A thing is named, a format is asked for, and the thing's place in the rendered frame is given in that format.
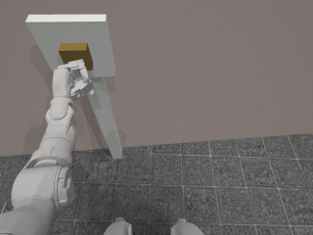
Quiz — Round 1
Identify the right robot thigh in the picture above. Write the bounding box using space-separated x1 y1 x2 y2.
170 222 204 235

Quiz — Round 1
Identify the button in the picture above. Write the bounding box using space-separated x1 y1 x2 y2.
58 42 94 71

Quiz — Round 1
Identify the robot left shin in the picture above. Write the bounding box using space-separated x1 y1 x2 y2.
114 217 126 222

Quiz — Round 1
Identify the left robot upper arm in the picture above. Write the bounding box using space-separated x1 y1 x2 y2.
0 165 74 235

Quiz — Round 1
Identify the panel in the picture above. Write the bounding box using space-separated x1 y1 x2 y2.
25 14 123 160

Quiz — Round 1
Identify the robot left forearm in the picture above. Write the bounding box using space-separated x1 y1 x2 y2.
11 97 78 208

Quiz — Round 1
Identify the robot left hand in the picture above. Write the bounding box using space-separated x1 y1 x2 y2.
52 59 95 104

